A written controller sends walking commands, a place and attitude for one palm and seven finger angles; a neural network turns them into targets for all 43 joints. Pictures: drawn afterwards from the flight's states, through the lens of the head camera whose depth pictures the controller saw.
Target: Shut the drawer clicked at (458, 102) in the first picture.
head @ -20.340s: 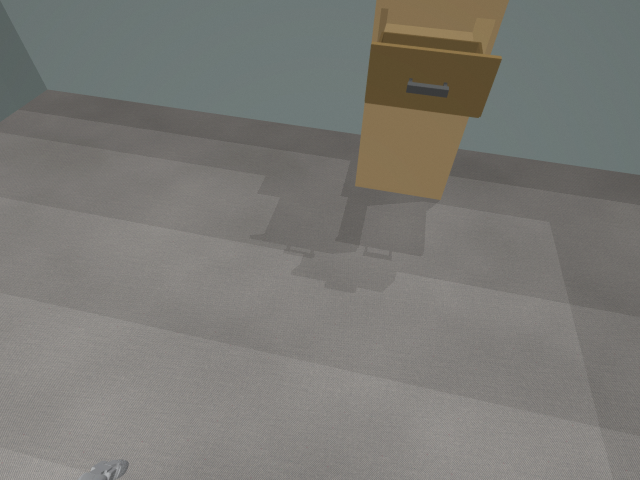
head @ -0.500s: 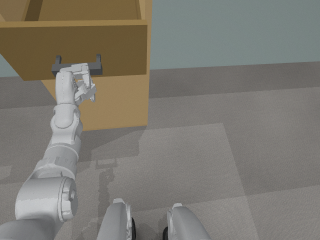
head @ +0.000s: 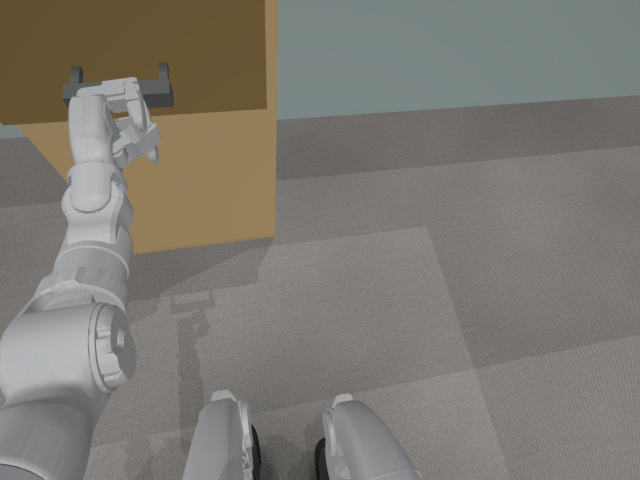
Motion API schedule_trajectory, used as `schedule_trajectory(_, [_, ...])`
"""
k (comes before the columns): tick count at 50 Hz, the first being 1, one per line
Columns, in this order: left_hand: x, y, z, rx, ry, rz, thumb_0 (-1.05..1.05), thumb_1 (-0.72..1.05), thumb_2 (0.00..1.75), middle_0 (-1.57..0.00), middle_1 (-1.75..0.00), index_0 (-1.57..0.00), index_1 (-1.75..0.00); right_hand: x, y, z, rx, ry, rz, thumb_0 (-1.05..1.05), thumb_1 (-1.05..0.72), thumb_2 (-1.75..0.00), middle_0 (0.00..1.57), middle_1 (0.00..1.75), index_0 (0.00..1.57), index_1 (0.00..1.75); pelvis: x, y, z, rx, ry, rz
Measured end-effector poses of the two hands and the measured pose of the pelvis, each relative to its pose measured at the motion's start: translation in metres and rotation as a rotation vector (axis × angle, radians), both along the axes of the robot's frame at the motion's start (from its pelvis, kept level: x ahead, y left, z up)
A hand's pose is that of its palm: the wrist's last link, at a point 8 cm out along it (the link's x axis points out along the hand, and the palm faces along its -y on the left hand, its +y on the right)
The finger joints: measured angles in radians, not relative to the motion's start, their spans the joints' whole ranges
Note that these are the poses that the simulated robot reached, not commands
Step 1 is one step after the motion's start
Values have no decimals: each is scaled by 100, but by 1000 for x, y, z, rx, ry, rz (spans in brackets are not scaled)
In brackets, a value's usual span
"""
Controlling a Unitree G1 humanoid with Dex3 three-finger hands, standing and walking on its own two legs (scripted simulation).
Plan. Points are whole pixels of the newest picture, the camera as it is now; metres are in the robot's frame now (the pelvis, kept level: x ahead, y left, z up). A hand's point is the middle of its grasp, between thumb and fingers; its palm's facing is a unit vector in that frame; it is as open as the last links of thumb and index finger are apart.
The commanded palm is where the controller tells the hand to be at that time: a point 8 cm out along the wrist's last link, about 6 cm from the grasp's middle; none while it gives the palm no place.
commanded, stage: push the drawer shut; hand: left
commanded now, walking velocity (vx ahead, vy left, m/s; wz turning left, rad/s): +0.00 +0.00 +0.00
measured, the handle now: (120, 83) +0.60 +0.20 +0.05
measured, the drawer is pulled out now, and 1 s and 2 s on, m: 0.06 0.00 0.00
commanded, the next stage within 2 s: pull the fist back off the drawer in 0.76 s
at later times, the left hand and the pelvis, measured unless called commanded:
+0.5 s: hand (146, 91) +0.59 +0.17 +0.05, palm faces +0.07 -1.00 -0.02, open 2.8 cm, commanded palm +0.59 +0.19 +0.06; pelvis -0.01 +0.01 -0.02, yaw -2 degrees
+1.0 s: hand (132, 87) +0.60 +0.18 +0.05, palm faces +0.07 -1.00 -0.03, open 3.0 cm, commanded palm +0.62 +0.17 +0.06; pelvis -0.04 +0.02 -0.04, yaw -3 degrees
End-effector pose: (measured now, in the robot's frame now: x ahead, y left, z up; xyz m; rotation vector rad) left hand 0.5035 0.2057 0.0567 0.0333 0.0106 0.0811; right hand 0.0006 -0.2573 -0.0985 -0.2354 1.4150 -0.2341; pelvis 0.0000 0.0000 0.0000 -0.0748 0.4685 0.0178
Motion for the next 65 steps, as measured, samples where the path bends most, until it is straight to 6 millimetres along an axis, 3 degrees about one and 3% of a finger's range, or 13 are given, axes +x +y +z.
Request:
schedule_trajectory(22, [62,7,-1,-14,16,-3,-1,79,91,-140,-160,-140,-160,-55,13,2,-32,143,-56,0,-91,-90,20,30,21,30,-5,5,-18,-35,80,-10])
schedule_trajectory(32, [67,22,-8,-17,21,-5,-10,61,92,-140,-160,-140,-160,-72,20,1,-51,178,-49,0,-91,-90,21,30,21,30,-14,6,-28,-55,101,-1])
schedule_trajectory(42, [69,26,-6,-7,13,-4,-7,55,92,-140,-160,-140,-160,-82,25,1,-90,151,-38,0,-91,-90,21,30,21,30,-28,10,-36,-75,112,4])
schedule_trajectory(58, [69,29,-3,-6,28,-13,-4,55,88,-140,-160,-140,-160,-103,44,3,-78,158,-48,0,-91,-90,21,30,21,30,-37,20,-37,-83,114,-3])
schedule_trajectory(65, [65,22,-3,-18,25,-5,-3,64,87,-140,-160,-140,-160,-101,46,5,-43,170,-56,0,-91,-90,21,30,21,30,-32,21,-31,-75,107,-5])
